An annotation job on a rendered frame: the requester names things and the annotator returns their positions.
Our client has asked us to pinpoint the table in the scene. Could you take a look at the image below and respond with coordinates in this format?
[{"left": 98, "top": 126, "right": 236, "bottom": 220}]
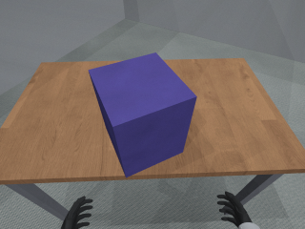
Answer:
[{"left": 0, "top": 58, "right": 305, "bottom": 221}]

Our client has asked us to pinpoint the carton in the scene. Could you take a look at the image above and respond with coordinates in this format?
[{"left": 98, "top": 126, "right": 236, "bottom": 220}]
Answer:
[{"left": 88, "top": 52, "right": 197, "bottom": 177}]

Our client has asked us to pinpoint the left robot hand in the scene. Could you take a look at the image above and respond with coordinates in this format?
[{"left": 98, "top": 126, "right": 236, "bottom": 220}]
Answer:
[{"left": 61, "top": 196, "right": 93, "bottom": 229}]

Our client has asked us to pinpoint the right robot hand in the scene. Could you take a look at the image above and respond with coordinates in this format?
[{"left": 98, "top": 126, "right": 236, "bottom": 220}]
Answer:
[{"left": 217, "top": 191, "right": 252, "bottom": 228}]

